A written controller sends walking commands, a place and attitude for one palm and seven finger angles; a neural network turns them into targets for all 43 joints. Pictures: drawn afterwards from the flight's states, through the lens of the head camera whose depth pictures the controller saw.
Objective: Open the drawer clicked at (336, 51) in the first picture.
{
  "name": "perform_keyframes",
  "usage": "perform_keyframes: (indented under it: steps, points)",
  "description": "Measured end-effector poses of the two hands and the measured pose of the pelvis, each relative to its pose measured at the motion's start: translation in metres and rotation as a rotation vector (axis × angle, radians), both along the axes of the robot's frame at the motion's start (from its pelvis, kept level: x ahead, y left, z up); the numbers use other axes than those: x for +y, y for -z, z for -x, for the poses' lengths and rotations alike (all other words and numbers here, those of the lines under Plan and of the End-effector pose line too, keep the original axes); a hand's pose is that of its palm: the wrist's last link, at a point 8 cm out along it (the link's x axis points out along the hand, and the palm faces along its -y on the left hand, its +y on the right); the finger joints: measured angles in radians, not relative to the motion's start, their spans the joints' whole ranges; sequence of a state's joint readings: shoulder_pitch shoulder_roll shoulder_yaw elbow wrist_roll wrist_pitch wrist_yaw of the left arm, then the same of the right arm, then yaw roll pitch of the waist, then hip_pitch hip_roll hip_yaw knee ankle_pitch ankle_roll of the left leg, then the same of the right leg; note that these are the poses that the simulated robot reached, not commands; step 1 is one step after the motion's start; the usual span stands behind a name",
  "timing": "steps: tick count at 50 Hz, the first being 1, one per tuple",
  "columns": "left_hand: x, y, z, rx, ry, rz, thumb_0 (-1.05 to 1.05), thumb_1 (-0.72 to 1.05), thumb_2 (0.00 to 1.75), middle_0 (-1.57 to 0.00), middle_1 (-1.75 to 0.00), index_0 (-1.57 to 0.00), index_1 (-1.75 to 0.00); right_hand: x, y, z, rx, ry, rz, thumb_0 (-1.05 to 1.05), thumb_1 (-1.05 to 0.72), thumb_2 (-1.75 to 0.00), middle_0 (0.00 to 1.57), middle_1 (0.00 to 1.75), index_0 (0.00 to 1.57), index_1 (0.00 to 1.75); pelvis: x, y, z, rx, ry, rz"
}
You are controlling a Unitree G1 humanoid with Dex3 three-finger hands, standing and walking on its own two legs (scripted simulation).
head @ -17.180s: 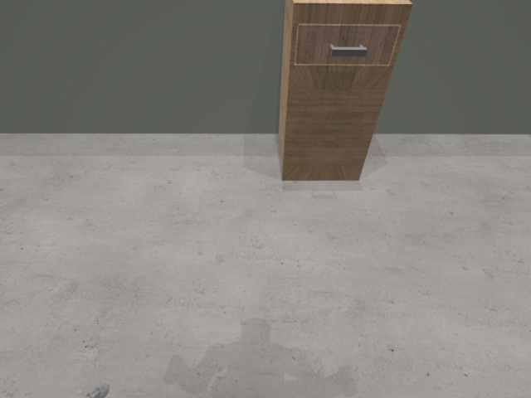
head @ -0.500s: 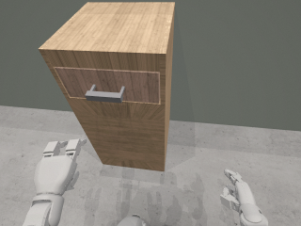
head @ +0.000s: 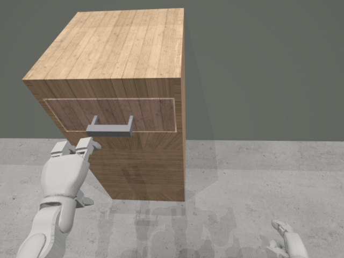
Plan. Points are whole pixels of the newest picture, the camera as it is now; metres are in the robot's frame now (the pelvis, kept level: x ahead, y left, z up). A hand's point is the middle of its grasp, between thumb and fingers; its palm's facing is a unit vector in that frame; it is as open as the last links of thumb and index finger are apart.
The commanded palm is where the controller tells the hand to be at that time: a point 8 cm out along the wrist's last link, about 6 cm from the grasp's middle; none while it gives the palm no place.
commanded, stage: raise the hand with hooked fingers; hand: left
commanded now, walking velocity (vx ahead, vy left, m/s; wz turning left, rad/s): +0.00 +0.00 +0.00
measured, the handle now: (111, 124) +0.48 +0.25 -0.01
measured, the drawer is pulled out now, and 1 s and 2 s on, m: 0.00 0.00 0.00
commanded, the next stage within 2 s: move the hooked fingers above the handle in 0.76 s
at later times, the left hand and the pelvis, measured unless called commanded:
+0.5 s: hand (62, 153) +0.29 +0.27 +0.11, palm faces +0.04 -0.10 -0.99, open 13.9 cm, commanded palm +0.26 +0.27 +0.16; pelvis -0.02 +0.03 +0.02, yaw +1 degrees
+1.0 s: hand (72, 166) +0.27 +0.25 +0.09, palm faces +0.01 -0.09 -1.00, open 13.9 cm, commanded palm +0.26 +0.26 +0.16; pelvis -0.04 +0.00 +0.02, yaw +1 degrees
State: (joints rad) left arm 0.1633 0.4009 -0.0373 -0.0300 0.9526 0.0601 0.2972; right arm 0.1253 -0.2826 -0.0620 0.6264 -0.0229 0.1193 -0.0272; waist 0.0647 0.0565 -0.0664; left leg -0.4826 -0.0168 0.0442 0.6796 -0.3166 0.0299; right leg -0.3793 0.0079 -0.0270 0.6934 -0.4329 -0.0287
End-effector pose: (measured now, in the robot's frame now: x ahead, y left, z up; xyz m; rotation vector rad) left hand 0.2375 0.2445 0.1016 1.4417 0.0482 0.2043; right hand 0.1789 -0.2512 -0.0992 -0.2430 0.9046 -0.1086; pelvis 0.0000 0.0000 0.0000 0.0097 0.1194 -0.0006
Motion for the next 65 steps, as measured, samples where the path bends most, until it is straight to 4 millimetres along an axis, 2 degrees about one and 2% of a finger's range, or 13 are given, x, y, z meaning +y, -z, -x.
perform_keyframes:
  steps: [5, 10, 15, 19, 24, 33, 38, 44, 52, 56, 61, 65]
  points:
    - [0.006, -0.013, -0.018, 0.001, -0.002, 0.004, 0.0, -0.35, 0.36, -0.31, -1.11, -0.31, -1.1, 0.027, -0.01, -0.017, -0.051, -0.013, -0.048, 0.01, -0.91, -0.9, 0.2, 0.3, 0.2, 0.3, 0.01, -0.003, -0.001, -0.017, 0.0, 0.005]
    - [0.012, -0.032, -0.031, 0.002, 0.011, -0.009, 0.0, -0.43, 0.33, -0.32, -1.16, -0.32, -1.15, 0.055, -0.018, -0.025, -0.076, -0.045, -0.092, 0.01, -0.9, -0.9, 0.2, 0.3, 0.2, 0.3, 0.018, -0.007, 0.001, -0.039, -0.002, 0.01]
    - [0.023, -0.049, -0.037, 0.013, 0.004, -0.022, 0.0, -0.47, 0.31, -0.32, -1.19, -0.32, -1.18, 0.073, -0.019, -0.02, -0.061, -0.07, -0.12, 0.01, -0.9, -0.9, 0.2, 0.3, 0.2, 0.3, 0.023, -0.01, 0.005, -0.059, -0.008, 0.014]
    - [0.03, -0.059, -0.04, 0.034, 0.004, -0.029, 0.0, -0.48, 0.3, -0.32, -1.2, -0.32, -1.19, 0.077, -0.016, -0.008, -0.029, -0.079, -0.119, 0.0, -0.9, -0.9, 0.2, 0.3, 0.2, 0.3, 0.025, -0.013, 0.011, -0.073, -0.014, 0.016]
    - [0.031, -0.062, -0.035, 0.06, 0.032, -0.02, 0.0, -0.49, 0.3, -0.32, -1.2, -0.32, -1.19, 0.071, -0.013, 0.013, 0.008, -0.065, -0.11, 0.01, -0.9, -0.9, 0.21, 0.3, 0.2, 0.3, 0.026, -0.015, 0.017, -0.084, -0.015, 0.018]
    - [0.018, -0.044, -0.01, 0.085, 0.121, -0.004, 0.0, -0.49, 0.3, -0.32, -1.2, -0.32, -1.2, 0.047, -0.009, 0.045, 0.051, -0.04, -0.062, 0.01, -0.9, -0.9, 0.2, 0.3, 0.2, 0.3, 0.021, -0.016, 0.03, -0.098, -0.014, 0.018]
    - [0.015, -0.052, -0.003, 0.013, 0.115, -0.03, 0.0, -0.49, 0.3, -0.32, -1.2, -0.32, -1.2, 0.04, -0.007, 0.05, 0.048, -0.034, -0.058, 0.01, -0.9, -0.9, 0.2, 0.3, 0.2, 0.3, 0.017, -0.015, 0.036, -0.101, -0.018, 0.016]
    - [0.013, -0.06, -0.003, 0.002, 0.053, -0.032, 0.0, -0.49, 0.3, -0.32, -1.2, -0.32, -1.2, 0.039, -0.008, 0.045, 0.012, -0.028, -0.09, 0.01, -0.9, -0.9, 0.2, 0.3, 0.2, 0.3, 0.01, -0.016, 0.039, -0.106, -0.015, 0.011]
    - [0.0, -0.042, -0.016, 0.109, 0.075, -0.032, 0.0, -0.5, 0.3, -0.32, -1.2, -0.32, -1.2, 0.033, -0.015, 0.035, -0.029, -0.038, -0.081, 0.01, -0.9, -0.9, 0.2, 0.3, 0.2, 0.3, 0.0, -0.016, 0.037, -0.11, -0.018, 0.007]
    - [-0.002, -0.044, -0.027, 0.095, 0.105, -0.044, 0.0, -0.49, 0.3, -0.32, -1.2, -0.32, -1.2, 0.025, -0.015, 0.035, -0.023, -0.025, -0.062, 0.01, -0.9, -0.9, 0.2, 0.3, 0.2, 0.3, -0.005, -0.015, 0.034, -0.1, -0.018, 0.007]
    - [0.005, -0.048, -0.041, 0.066, 0.083, -0.049, 0.0, -0.49, 0.3, -0.32, -1.2, -0.32, -1.2, 0.013, -0.008, 0.038, 0.012, 0.001, -0.049, 0.01, -0.9, -0.9, 0.2, 0.3, 0.2, 0.3, -0.007, -0.014, 0.027, -0.077, -0.016, 0.006]
    - [0.014, -0.042, -0.053, 0.096, 0.038, -0.051, 0.0, -0.49, 0.3, -0.32, -1.2, -0.32, -1.2, 0.005, -0.003, 0.042, 0.052, 0.02, -0.042, 0.01, -0.9, -0.9, 0.2, 0.3, 0.2, 0.3, -0.008, -0.013, 0.021, -0.053, -0.014, 0.004]
